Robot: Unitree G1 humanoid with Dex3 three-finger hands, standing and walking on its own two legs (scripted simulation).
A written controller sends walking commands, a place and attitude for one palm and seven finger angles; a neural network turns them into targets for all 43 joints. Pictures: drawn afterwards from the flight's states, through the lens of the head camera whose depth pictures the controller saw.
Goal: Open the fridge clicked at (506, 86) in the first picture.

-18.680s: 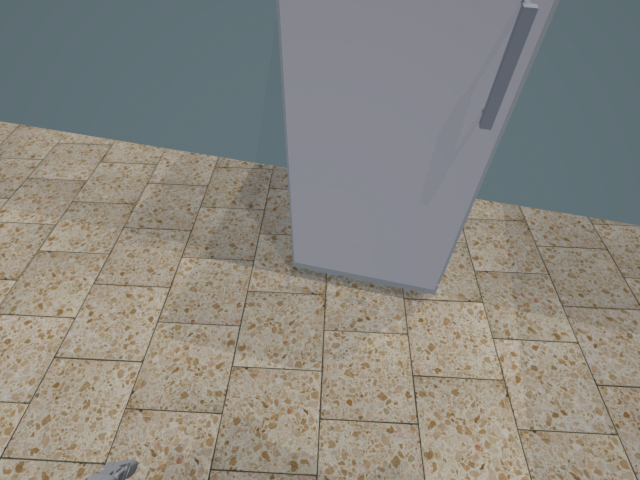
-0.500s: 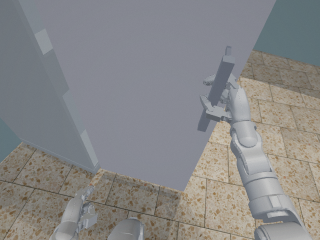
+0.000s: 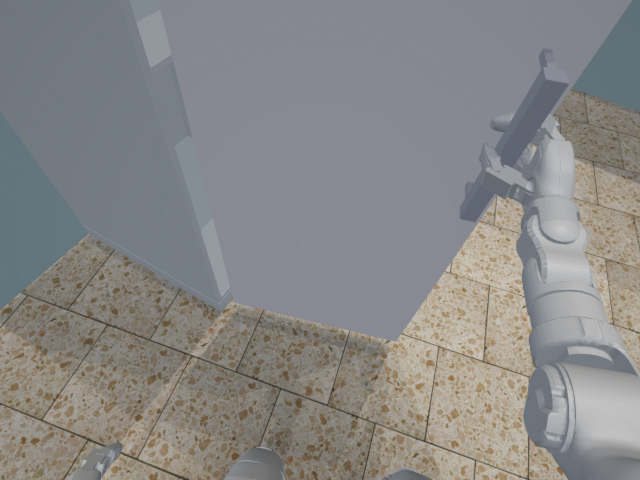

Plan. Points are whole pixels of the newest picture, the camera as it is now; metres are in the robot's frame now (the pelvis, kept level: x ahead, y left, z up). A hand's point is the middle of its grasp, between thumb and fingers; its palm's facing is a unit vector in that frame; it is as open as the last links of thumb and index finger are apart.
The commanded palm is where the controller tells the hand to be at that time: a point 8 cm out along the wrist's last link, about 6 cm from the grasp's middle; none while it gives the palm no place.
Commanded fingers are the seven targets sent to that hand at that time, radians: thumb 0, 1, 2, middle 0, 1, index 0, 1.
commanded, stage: stop walking and hold the door back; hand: right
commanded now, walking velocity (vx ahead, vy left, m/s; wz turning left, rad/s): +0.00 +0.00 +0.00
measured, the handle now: (502, 146) +0.53 -0.12 +0.13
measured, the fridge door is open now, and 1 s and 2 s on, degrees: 74 79 78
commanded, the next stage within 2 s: loosen the grip on the handle in 1.48 s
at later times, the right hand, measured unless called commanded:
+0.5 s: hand (496, 183) +0.46 -0.11 +0.13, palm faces -0.17 +0.98 -0.14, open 6.7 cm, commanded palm +0.43 -0.18 +0.12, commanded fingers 0.00 -0.90 -0.90 0.45 1.40 0.45 1.40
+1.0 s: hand (495, 198) +0.44 -0.11 +0.13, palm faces -0.24 +0.96 -0.14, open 6.8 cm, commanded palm +0.43 -0.18 +0.12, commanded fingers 0.00 -0.90 -0.90 0.45 1.40 0.45 1.40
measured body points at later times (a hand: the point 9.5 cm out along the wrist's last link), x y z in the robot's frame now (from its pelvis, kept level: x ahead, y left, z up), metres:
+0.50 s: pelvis +0.04 -0.07 -0.01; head +0.09 -0.06 +0.43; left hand +0.20 +0.17 -0.11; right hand +0.46 -0.16 +0.14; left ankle +0.04 +0.07 -0.74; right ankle +0.06 -0.18 -0.74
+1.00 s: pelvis +0.04 -0.08 -0.01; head +0.07 -0.08 +0.44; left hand +0.15 +0.18 -0.11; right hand +0.44 -0.16 +0.14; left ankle +0.03 +0.05 -0.74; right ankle +0.07 -0.19 -0.74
